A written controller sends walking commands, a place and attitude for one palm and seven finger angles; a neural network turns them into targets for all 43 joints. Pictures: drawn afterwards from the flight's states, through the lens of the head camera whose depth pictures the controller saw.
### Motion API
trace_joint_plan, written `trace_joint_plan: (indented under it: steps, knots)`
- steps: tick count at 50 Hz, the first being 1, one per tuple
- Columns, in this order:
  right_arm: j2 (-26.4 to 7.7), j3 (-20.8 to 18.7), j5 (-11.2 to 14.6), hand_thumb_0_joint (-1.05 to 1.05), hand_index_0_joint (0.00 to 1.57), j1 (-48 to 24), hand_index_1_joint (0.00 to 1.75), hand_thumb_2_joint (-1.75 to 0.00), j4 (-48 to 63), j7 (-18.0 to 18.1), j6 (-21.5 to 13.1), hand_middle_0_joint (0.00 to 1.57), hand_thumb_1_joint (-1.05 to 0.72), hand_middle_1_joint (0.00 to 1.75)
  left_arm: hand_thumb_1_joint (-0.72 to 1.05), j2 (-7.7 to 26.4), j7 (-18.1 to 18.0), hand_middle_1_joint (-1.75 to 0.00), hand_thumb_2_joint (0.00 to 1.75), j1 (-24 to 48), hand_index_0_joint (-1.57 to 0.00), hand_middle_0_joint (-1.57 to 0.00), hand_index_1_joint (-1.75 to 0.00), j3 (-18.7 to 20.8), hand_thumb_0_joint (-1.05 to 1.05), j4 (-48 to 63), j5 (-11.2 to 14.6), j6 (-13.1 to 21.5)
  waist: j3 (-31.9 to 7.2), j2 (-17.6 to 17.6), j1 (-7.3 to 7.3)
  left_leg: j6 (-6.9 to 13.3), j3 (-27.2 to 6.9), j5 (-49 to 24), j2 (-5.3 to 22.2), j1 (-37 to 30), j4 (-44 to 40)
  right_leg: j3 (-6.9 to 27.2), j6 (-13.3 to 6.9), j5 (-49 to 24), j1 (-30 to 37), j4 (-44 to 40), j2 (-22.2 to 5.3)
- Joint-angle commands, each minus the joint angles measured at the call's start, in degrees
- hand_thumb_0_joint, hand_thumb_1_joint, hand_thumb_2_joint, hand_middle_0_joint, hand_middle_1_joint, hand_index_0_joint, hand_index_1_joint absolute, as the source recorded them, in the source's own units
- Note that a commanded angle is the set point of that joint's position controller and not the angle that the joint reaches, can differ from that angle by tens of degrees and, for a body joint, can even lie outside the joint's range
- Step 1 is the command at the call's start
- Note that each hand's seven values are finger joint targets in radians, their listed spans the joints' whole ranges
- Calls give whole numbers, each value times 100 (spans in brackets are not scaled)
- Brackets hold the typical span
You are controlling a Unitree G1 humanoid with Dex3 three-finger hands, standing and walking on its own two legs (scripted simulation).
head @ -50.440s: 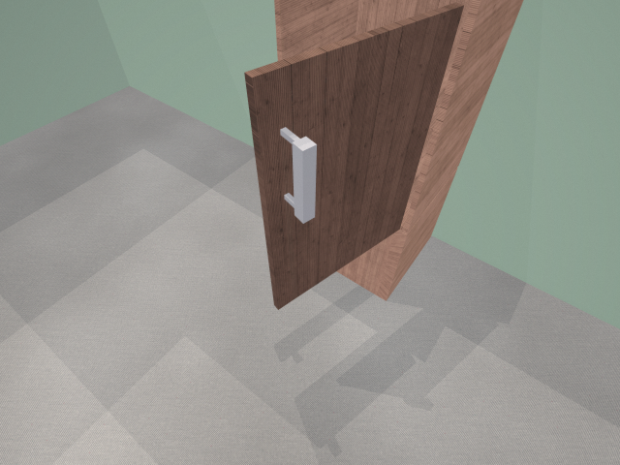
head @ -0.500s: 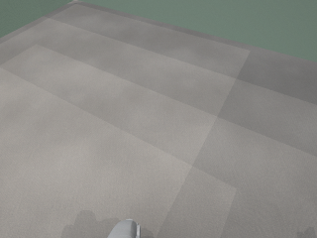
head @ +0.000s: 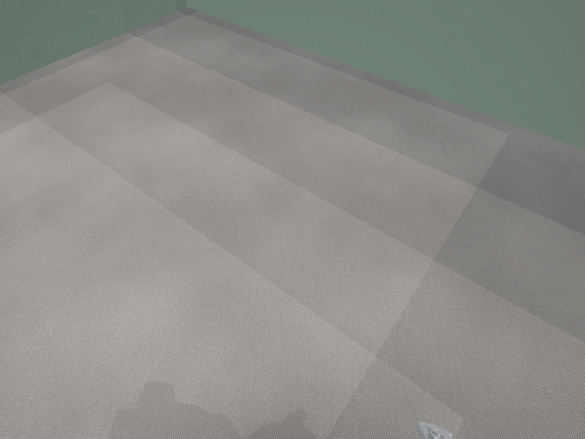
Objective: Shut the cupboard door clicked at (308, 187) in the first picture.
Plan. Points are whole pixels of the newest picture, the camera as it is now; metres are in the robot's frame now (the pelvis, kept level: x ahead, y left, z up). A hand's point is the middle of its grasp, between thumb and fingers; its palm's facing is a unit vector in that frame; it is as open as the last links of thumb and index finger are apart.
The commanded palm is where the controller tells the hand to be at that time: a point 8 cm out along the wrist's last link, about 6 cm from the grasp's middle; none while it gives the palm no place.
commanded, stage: turn to face it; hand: left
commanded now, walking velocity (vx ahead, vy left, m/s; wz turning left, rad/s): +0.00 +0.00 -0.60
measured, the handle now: out of the picture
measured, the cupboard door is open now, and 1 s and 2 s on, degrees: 22 22 22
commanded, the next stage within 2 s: none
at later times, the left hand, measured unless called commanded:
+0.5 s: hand (186, 404) +0.18 +0.20 -0.17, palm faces -0.23 -0.95 -0.22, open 7.4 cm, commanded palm none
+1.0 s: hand (249, 378) +0.23 +0.10 -0.16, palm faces -0.54 -0.81 -0.23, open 7.4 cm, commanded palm none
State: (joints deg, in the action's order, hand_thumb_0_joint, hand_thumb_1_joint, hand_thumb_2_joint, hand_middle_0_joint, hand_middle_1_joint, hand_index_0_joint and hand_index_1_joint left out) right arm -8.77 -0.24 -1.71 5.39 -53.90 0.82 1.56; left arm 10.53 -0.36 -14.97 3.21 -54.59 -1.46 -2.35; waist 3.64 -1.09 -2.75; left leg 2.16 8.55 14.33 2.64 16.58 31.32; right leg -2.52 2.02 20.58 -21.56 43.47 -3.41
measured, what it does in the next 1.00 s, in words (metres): steps on the spot, turning right: right foot, then left foot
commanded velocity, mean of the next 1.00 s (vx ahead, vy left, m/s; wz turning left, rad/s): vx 0.00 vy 0.00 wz -0.60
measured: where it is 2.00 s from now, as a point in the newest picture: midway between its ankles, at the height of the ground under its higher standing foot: outside the picture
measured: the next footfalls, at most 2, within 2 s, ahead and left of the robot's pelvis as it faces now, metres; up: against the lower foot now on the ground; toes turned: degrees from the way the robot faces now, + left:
right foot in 0.04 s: +0.06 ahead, -0.13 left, +0.00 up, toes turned -6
left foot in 0.38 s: +0.12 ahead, +0.12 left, +0.00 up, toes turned -12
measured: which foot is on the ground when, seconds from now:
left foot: down 0.00-0.06, up 0.08-0.36, down 0.38-0.74, up 0.76-1.00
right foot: up 0.00-0.02, down 0.04-0.38, up 0.40-0.72, down 0.74-1.00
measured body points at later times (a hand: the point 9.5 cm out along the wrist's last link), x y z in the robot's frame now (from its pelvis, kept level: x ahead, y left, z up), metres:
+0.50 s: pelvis +0.05 +0.02 +0.00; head +0.10 +0.03 +0.45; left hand +0.20 +0.25 -0.15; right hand +0.05 -0.25 -0.12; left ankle +0.08 +0.13 -0.73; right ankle -0.01 -0.10 -0.67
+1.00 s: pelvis +0.05 -0.01 +0.00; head +0.09 -0.04 +0.45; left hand +0.26 +0.15 -0.14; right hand -0.03 -0.27 -0.14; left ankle +0.13 +0.10 -0.69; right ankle -0.02 -0.10 -0.73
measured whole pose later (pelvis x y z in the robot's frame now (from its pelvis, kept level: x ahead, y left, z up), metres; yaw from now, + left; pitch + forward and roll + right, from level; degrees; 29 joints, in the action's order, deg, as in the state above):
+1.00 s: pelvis +0.05 -0.01 +0.00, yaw -35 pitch +1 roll +0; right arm -14.2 -3.2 -0.9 9.5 -50.2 1.2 3.3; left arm 11.0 0.2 -10.3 3.0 -50.1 -1.5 -3.1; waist 5.3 -0.4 0.1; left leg -4.7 1.7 24.2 3.3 26.4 52.4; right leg 3.5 -0.6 16.3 -15.7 30.9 1.4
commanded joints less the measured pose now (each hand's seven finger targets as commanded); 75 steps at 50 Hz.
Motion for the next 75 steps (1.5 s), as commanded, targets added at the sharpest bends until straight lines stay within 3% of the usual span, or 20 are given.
trace_joint_plan:
  steps: [1, 3, 5, 17, 19, 20, 25, 34, 35, 37, 38, 43, 52, 53, 55, 59, 71, 72, 73, 75]
  knots:
    - [-1094, -409, 67, 0, 20, 73, 30, -90, 305, 54, -11, 20, -90, 30, 90, 495, 55, -30, 90, -688, -20, -20, -30, 192, 0, 168, -28, 88, -182, -203, 28, 222, -525, 193, 1125, 257, -454, 150, -150, -1149, 748, -1238, 123]
    - [-625, -383, 120, 0, 20, 251, 30, -90, 449, -3, 9, 20, -90, 30, 90, 1195, 6, -30, 90, -548, -20, -20, -30, 297, 0, 296, -78, 193, -173, 1311, 106, -310, 173, 1385, 58, 786, 1125, 2181, -813, -2352, 768, -2400, -1288]
    - [-627, -362, 91, 0, 20, -14, 30, -90, 568, 54, 40, 20, -90, 30, 90, 1243, -91, -30, 90, -619, -20, -20, -30, 365, 0, 232, -36, 237, -509, 1872, -37, -377, -700, 1942, -118, 1527, 2740, 2828, -1480, -3542, 1425, -2516, -1542]
    - [-723, -346, 147, 0, 20, 966, 30, -90, 402, 142, -119, 20, -90, 30, 90, 1127, -56, -30, 90, 420, -20, -20, -30, 421, 0, 552, 32, 32, -711, 805, 468, -493, -711, -150, -181, -578, -573, 2003, -802, -2677, 533, -1535, -462]
    - [-1649, -497, 13, 0, 20, 1164, 30, -90, 470, 177, -199, 20, -90, 30, 90, 586, 45, -30, 90, 298, -20, -20, -30, 298, 0, 779, 110, -2, -754, -1710, 453, 329, -2700, -1003, 1917, -1497, -1553, 748, -184, 646, -992, 113, 719]
    - [-1763, -495, -18, 0, 20, 1236, 30, -90, 559, 198, -160, 20, -90, 30, 90, 747, 79, -30, 90, 442, -20, -20, -30, 290, 0, 903, 53, 32, -614, -1371, 536, 821, -2964, -1288, 2445, -920, -1494, 488, -102, 1457, -865, 1173, 552]
    - [-1406, -378, -44, 0, 20, 804, 30, -90, 660, 222, -182, 20, -90, 30, 90, 715, 225, -30, 90, 675, -20, -20, -30, 291, 0, 803, 50, -100, -459, -860, 307, 614, -1259, -3036, 1639, -1089, -1005, 269, 79, 738, -965, 1942, 213]
    - [-1648, -535, -4, 0, 20, 857, 30, -90, 545, 83, -94, 20, -90, 30, 90, 729, 258, -30, 90, 696, -20, -20, -30, 230, 0, 973, 33, -27, -562, -1018, 291, 217, -386, -2242, 1645, -820, -297, -370, -137, -369, 602, -986, 404]
    - [-1625, -548, 32, 0, 20, 803, 30, -90, 575, 61, -89, 20, -90, 30, 90, 895, 240, -30, 90, 403, -20, -20, -30, 268, 0, 888, 21, 12, -672, -706, 141, -10, -229, -1861, 1503, -434, 227, -269, -221, -1028, 1297, -1670, 333]
    - [-974, -400, 96, 0, 20, 447, 30, -90, 984, 5, -52, 20, -90, 30, 90, 1878, 100, -30, 90, -267, -20, -20, -30, 442, 0, 684, -15, 134, -733, 1842, -203, -635, 136, 2247, 184, 1791, 2621, 2419, -1165, -4028, 2452, -2307, -1810]
    - [-1076, -375, 82, 0, 20, 240, 30, -90, 1059, 65, 44, 20, -90, 30, 90, 1911, 22, -30, 90, -428, -20, -20, -30, 450, 0, 670, 47, 92, -671, 1366, -293, -599, -645, 2226, 268, 1902, 3323, 2459, -1489, -4238, 2101, -2253, -1940]
    - [-1005, -365, 90, 0, 20, 495, 30, -90, 741, 49, 35, 20, -90, 30, 90, 1309, -71, -30, 90, 589, -20, -20, -30, 324, 0, 960, 15, 112, -778, 1006, 255, -707, -820, 1008, 302, 1493, 3164, 1541, -1258, -3638, 1583, -1999, -988]
    - [-915, -370, 143, 0, 20, 826, 30, -90, 773, 94, -76, 20, -90, 30, 90, 1360, 5, -30, 90, 666, -20, -20, -30, 403, 0, 903, 9, 43, -674, 952, 427, -592, -700, 282, -131, -56, 162, 2232, -974, -2653, 619, -1686, -622]
    - [-1029, -390, 139, 0, 20, 1080, 30, -90, 701, 107, -131, 20, -90, 30, 90, 1206, 11, -30, 90, 730, -20, -20, -30, 375, 0, 920, 39, 21, -759, 617, 557, -529, -857, -165, 70, -749, -688, 1993, -704, -2078, 157, -1329, -331]
    - [-1913, -523, 6, 0, 20, 1302, 30, -90, 773, 158, -182, 20, -90, 30, 90, 741, 102, -30, 90, 479, -20, -20, -30, 262, 0, 1110, 91, 4, -869, -1804, 546, 549, -2928, -1207, 2406, -1451, -1508, 457, -99, 1504, -1157, 912, 726]
    - [-1460, -393, -38, 0, 20, 619, 30, -90, 903, 190, -194, 20, -90, 30, 90, 846, 245, -30, 90, 654, -20, -20, -30, 350, 0, 922, 21, -59, -396, -868, 300, 625, -1624, -1872, 1869, -707, -1251, 424, 65, 813, -1135, 2432, 185]
    - [-1654, -569, 19, 0, 20, 703, 30, -90, 606, 71, -88, 20, -90, 30, 90, 759, 270, -30, 90, 362, -20, -20, -30, 277, 0, 858, 24, 1, -703, -926, 163, 66, -130, -1596, 1691, -556, 10, -406, -164, -712, 928, -1392, 371]
    - [-1491, -567, 70, 0, 20, 706, 30, -90, 658, 32, -80, 20, -90, 30, 90, 1116, 225, -30, 90, -21, -20, -20, -30, 341, 0, 735, -8, 55, -859, -118, -1, -237, 76, -795, 1392, 96, 813, 170, -342, -1349, 1809, -2060, -61]
    - [-988, -440, 90, 0, 20, 570, 30, -90, 908, -7, -58, 20, -90, 30, 90, 1765, 135, -30, 90, -252, -20, -20, -30, 449, 0, 666, -53, 157, -773, 1845, -158, -622, 400, 1882, 458, 1703, 2206, 2262, -951, -2949, 2543, -2476, -1562]
    - [-996, -392, 96, 0, 20, 116, 30, -90, 1060, 76, 32, 20, -90, 30, 90, 1817, -9, -30, 90, -256, -20, -20, -30, 475, 0, 647, 13, 123, -617, 1605, -152, -603, -801, 2034, 306, 2300, 3532, 2580, -1494, -3540, 2021, -2345, -1676]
